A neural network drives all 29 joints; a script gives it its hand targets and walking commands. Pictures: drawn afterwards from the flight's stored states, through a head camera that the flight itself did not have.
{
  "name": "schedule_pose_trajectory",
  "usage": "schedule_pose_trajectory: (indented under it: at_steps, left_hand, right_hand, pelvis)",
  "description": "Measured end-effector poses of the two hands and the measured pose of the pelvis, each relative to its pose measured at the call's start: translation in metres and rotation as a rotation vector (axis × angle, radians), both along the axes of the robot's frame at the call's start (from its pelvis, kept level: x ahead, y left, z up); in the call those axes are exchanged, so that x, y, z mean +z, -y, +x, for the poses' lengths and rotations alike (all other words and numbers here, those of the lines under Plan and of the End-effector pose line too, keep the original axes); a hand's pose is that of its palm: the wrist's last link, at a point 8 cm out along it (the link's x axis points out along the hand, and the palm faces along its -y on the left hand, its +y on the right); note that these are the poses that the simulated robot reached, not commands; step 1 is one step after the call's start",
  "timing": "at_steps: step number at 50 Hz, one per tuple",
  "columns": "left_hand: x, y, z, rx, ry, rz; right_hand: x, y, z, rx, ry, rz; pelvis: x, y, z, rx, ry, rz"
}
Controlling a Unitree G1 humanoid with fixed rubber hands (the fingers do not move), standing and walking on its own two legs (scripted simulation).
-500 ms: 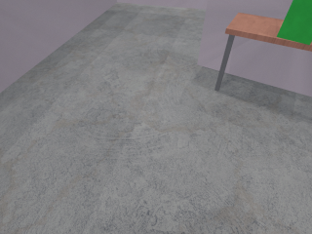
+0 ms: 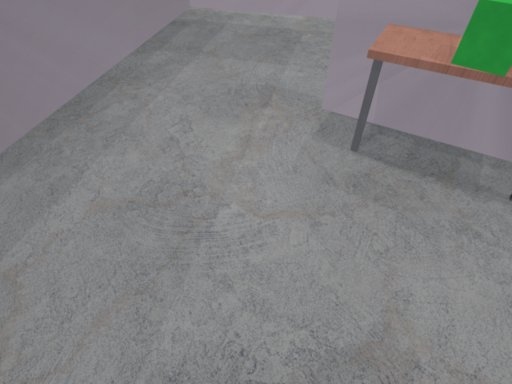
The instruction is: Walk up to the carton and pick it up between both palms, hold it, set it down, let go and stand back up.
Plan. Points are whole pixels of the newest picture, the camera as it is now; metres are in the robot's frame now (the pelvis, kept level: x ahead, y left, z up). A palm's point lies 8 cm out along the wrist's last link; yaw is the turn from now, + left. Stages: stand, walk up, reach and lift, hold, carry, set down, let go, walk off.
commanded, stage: stand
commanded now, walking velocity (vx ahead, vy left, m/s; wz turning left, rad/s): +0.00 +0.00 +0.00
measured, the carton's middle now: (497, 31) +1.39 -1.01 -0.03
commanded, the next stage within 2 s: walk up in 0.70 s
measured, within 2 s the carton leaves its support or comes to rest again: neither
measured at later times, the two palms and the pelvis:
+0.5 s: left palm out of the picture -0.04 +0.20 -0.15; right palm out of the picture -0.04 -0.20 -0.15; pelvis +0.00 +0.00 +0.00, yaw +0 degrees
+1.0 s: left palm out of the picture -0.03 +0.21 -0.15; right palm out of the picture -0.04 -0.22 -0.16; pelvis -0.02 -0.01 -0.01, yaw -6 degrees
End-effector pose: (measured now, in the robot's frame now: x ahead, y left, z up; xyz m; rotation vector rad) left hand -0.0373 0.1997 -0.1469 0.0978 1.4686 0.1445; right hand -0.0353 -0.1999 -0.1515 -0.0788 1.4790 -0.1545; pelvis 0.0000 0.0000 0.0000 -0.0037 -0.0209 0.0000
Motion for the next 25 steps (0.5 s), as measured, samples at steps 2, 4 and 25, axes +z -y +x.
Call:
schedule_pose_trajectory:
  at_steps: [2,4,25]
  left_hand:
    - [0.0000,-0.0006,0.0005,-0.001,0.001,0.002]
    - [0.0002,-0.0014,0.0013,-0.002,0.003,0.003]
    - [0.0000,0.0010,-0.0012,-0.002,0.004,-0.001]
  right_hand:
    - [-0.0001,0.0001,0.0003,0.000,0.000,-0.001]
    - [-0.0001,0.0002,0.0005,0.000,0.000,0.000]
    - [0.0000,-0.0012,-0.0075,0.000,-0.017,0.006]
  pelvis:
    - [0.0000,0.0001,0.0001,-0.001,0.001,0.000]
    - [0.0000,0.0002,-0.0001,0.000,0.001,0.000]
    - [0.0001,0.0004,-0.0030,0.000,0.003,0.001]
